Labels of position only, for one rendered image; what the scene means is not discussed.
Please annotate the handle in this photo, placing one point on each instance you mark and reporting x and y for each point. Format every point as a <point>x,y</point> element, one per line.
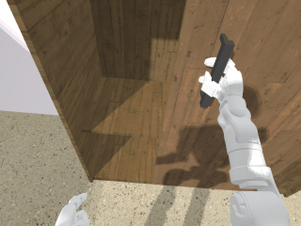
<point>219,66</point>

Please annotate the robot left hand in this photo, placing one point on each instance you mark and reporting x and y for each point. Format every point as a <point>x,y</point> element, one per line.
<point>68,215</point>

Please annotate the wardrobe door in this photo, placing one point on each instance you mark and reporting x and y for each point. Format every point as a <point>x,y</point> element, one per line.
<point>192,150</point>
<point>289,176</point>

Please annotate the robot right hand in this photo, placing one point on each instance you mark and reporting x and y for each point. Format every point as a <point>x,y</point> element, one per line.
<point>231,85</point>

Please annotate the right robot forearm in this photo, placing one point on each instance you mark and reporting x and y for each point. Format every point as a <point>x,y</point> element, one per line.
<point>247,165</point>

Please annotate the robot right upper arm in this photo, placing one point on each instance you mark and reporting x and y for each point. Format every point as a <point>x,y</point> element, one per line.
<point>257,208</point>

